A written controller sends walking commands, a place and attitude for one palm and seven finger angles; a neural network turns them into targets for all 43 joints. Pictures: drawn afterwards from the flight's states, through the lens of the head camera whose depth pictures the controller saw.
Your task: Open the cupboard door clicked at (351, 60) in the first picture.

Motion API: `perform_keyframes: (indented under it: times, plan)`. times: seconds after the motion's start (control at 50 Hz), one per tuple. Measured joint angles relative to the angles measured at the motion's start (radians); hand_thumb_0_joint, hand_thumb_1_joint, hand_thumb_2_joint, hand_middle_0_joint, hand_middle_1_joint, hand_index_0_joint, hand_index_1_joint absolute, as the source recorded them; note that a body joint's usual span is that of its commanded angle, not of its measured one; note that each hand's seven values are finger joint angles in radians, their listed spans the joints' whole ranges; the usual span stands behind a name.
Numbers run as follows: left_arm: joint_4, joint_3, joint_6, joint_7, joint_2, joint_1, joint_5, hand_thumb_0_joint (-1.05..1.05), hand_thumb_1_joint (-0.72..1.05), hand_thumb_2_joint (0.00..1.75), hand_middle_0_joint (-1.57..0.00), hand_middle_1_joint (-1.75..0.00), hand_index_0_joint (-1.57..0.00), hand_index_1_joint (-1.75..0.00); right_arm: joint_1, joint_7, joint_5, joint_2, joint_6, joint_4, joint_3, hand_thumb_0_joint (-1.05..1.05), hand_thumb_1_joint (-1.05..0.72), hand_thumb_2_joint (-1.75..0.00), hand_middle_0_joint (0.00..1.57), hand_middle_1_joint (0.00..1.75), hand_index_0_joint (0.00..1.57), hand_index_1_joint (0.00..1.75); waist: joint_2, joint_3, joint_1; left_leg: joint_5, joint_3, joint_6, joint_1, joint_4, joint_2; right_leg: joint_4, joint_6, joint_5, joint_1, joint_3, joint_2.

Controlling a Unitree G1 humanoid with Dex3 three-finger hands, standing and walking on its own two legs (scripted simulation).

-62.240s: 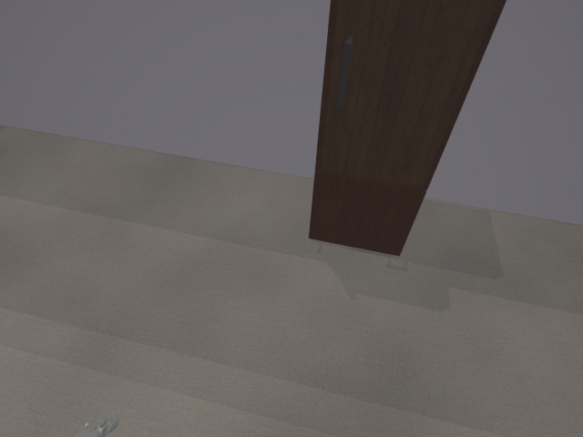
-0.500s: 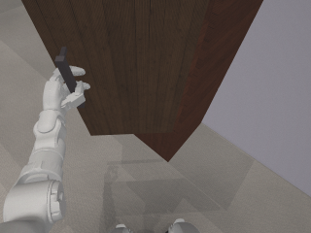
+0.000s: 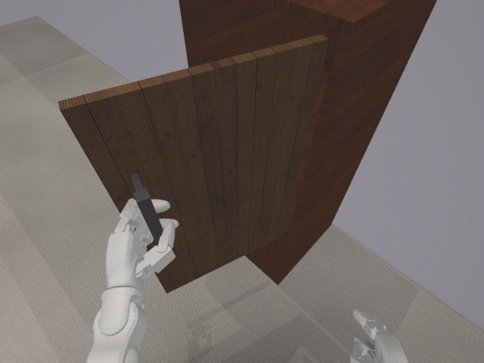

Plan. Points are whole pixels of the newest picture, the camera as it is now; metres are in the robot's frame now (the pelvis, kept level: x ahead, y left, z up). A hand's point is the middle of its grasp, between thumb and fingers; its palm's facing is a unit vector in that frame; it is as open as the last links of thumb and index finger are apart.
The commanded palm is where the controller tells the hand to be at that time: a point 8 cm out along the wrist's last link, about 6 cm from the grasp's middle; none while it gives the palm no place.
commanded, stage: pull the door open along its arc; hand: left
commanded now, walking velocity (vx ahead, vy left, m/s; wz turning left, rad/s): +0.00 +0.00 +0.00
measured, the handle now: (152, 219) +0.33 +0.16 +0.06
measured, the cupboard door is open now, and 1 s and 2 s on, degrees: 72 88 90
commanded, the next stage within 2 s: open thumb and fingers to let go in 0.44 s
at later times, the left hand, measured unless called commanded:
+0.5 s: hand (210, 286) +0.22 +0.06 +0.06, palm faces +0.40 -0.92 +0.01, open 6.1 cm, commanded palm +0.17 +0.09 +0.06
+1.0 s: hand (208, 289) +0.22 +0.06 +0.06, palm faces +0.41 -0.91 +0.01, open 11.5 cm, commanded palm +0.18 +0.09 +0.06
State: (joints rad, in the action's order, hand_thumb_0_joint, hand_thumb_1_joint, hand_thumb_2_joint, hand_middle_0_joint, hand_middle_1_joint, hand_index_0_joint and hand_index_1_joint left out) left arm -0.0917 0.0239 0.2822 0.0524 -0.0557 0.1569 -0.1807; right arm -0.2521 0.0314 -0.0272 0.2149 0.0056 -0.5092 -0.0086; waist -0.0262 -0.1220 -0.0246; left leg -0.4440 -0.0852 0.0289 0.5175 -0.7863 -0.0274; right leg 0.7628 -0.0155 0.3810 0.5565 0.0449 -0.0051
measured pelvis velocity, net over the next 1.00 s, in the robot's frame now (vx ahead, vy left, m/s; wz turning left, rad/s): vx -0.03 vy -0.04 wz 0.07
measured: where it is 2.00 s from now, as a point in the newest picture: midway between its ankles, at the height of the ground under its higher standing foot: outside the picture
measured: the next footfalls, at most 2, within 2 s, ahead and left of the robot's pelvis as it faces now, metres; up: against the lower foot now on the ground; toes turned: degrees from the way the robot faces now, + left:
none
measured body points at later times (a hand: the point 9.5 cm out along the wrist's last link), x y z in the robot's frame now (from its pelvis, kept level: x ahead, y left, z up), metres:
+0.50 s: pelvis +0.00 -0.05 -0.01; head +0.02 -0.07 +0.44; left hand +0.20 +0.10 +0.07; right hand +0.19 -0.25 -0.10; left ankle -0.03 +0.09 -0.71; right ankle +0.00 -0.11 -0.71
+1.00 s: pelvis -0.03 -0.04 -0.01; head -0.01 -0.06 +0.44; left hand +0.19 +0.11 +0.06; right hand +0.17 -0.24 -0.09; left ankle -0.03 +0.10 -0.71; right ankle +0.00 -0.11 -0.71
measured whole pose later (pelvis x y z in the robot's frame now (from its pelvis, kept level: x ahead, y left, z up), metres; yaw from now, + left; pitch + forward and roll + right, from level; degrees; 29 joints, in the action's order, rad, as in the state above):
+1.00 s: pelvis -0.03 -0.04 -0.01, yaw +4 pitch +6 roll +0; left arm 0.05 -0.26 0.22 0.51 0.06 0.29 0.06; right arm -0.20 0.00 0.05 0.19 0.04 -0.52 -0.02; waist -0.04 -0.10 0.00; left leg -0.43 0.02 -0.02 0.53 -0.86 -0.01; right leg 0.85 -0.07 0.41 0.55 0.13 0.00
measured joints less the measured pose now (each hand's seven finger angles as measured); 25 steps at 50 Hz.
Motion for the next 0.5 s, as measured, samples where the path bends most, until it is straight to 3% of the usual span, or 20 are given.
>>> perform_keyframes:
  times: [0.14, 0.26, 0.34, 0.5]
  plan:
    - [0.189, -0.167, -0.062, 0.224, 0.079, 0.174, 0.113, 0.03, 0.69, 0.72, -0.33, -1.26, -0.37, -1.3, 0.078, 0.004, 0.036, -0.042, -0.02, 0.047, -0.023, 0.01, -0.9, -0.9, 0.2, 0.3, 0.2, 0.3, 0.013, 0.011, 0.018, -0.012, 0.022, -0.017, -0.022, -0.022, -0.001, 0.035, -0.017, 0.028, -0.024, 0.021, 0.001]
    - [0.22, -0.223, -0.106, 0.373, 0.126, 0.209, 0.196, 0.03, 0.68, 0.75, -0.33, -1.22, -0.36, -1.3, 0.087, -0.002, 0.061, -0.061, -0.051, 0.045, -0.036, 0.01, -0.9, -0.9, 0.2, 0.3, 0.2, 0.3, 0.004, -0.007, 0.029, -0.022, 0.048, -0.035, -0.022, -0.042, -0.007, 0.057, -0.036, 0.05, -0.031, 0.047, -0.003]
    - [0.234, -0.23, -0.119, 0.405, 0.135, 0.236, 0.225, 0.03, 0.69, 0.75, -0.33, -1.22, -0.35, -1.31, 0.069, -0.008, 0.069, -0.062, -0.063, 0.033, -0.038, 0.01, -0.9, -0.9, 0.2, 0.3, 0.2, 0.3, -0.005, -0.015, 0.025, -0.025, 0.061, -0.047, -0.025, -0.046, -0.01, 0.066, -0.047, 0.061, -0.036, 0.06, -0.006]
    - [0.28, -0.27, -0.097, 0.398, 0.111, 0.312, 0.216, 0.03, 0.69, 0.74, -0.3, -1.25, -0.35, -1.33, 0.024, -0.017, 0.069, -0.028, -0.04, 0.013, -0.023, 0.02, -0.9, -0.9, 0.2, 0.3, 0.2, 0.3, -0.016, 0.005, 0.005, -0.016, 0.09, -0.06, -0.036, -0.038, -0.009, 0.064, -0.063, 0.067, -0.052, 0.082, -0.007]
